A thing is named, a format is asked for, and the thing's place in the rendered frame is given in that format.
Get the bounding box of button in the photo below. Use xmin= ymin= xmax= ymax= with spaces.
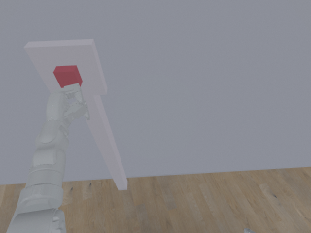
xmin=53 ymin=65 xmax=83 ymax=88

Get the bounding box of left robot upper arm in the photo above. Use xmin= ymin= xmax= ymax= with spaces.
xmin=9 ymin=208 xmax=67 ymax=233

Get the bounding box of panel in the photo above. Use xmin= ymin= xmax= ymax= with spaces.
xmin=24 ymin=39 xmax=128 ymax=190

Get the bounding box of robot left hand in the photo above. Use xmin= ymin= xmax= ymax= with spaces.
xmin=46 ymin=83 xmax=90 ymax=128

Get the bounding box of robot left forearm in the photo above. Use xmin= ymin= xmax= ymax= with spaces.
xmin=6 ymin=120 xmax=69 ymax=233

